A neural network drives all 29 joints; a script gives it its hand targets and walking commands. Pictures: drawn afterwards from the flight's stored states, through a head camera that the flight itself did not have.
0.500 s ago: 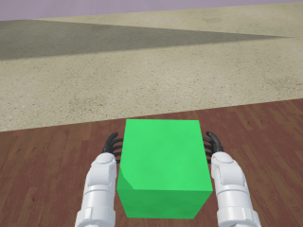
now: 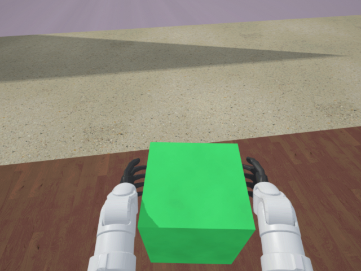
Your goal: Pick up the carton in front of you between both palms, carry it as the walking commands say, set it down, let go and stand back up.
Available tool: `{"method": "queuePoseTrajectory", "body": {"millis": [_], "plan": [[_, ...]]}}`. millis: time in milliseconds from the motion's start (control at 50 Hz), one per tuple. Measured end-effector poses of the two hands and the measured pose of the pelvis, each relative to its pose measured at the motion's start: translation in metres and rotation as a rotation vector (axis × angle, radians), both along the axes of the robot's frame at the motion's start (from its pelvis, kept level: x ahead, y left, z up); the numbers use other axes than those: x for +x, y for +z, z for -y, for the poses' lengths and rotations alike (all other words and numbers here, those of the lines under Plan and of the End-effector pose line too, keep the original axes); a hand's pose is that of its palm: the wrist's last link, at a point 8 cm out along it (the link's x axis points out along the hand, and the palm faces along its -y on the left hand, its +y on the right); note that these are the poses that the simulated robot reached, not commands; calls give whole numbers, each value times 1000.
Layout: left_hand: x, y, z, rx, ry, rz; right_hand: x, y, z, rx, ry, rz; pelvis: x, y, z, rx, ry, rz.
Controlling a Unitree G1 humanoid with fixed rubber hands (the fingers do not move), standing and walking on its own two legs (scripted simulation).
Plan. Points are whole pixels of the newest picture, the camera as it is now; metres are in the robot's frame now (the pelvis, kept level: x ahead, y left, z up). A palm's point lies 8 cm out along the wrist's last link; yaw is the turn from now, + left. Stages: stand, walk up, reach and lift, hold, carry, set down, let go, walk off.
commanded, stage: hold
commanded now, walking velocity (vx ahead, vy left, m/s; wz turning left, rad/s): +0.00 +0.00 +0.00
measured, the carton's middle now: (192, 205) +0.28 +0.00 -0.02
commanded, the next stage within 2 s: carry in 0.20 s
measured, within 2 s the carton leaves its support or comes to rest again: neither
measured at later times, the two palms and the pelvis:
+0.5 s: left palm (119, 169) +0.32 +0.17 +0.08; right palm (248, 163) +0.33 -0.13 +0.08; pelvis +0.05 +0.01 -0.02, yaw +1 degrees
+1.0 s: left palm (123, 116) +0.53 +0.21 +0.07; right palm (220, 116) +0.53 -0.09 +0.07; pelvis +0.30 +0.06 -0.02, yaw -1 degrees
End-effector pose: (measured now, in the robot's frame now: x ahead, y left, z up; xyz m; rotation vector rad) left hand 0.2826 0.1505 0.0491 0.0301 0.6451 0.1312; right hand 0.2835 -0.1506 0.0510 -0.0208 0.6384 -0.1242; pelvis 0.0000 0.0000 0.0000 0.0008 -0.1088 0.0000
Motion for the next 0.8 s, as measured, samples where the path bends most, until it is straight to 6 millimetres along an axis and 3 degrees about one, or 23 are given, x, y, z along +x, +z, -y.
{"method": "queuePoseTrajectory", "body": {"millis": [240,380,520,660,800], "plan": [[-4,-1,0,-5,6,-14,-3,-2,0,8,-2,-14,-8,-4,0,-1,2,-24],[12,14,-5,-19,37,59,18,13,-6,27,-1,58,8,-13,0,-7,26,-113],[42,31,-23,-51,70,90,52,33,-23,45,-3,89,53,-17,-14,10,2,-169],[87,35,-9,-60,54,53,86,30,-10,84,-50,52,113,-17,-9,-34,32,-198],[124,30,-34,-94,145,-18,148,34,-36,80,11,-25,184,-7,-17,9,52,-217]]}}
